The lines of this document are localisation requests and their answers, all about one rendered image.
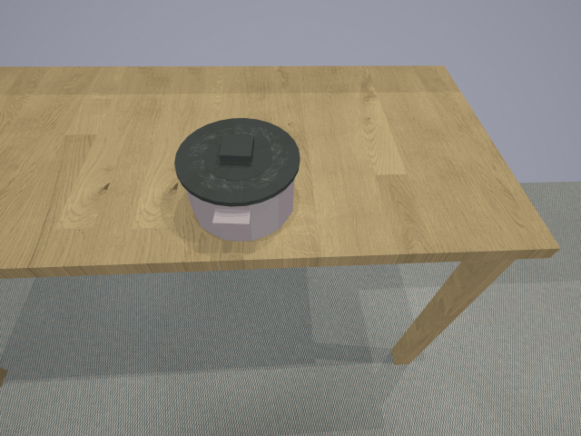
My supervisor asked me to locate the lid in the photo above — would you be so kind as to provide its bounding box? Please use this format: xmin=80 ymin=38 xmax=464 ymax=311
xmin=174 ymin=118 xmax=300 ymax=207

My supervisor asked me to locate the pot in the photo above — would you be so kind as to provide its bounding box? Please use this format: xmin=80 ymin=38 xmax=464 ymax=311
xmin=186 ymin=180 xmax=294 ymax=242

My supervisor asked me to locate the knob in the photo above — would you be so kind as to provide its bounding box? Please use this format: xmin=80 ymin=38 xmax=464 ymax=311
xmin=219 ymin=134 xmax=254 ymax=163

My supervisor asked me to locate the table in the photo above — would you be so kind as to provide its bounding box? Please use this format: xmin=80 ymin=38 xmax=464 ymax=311
xmin=0 ymin=65 xmax=561 ymax=387

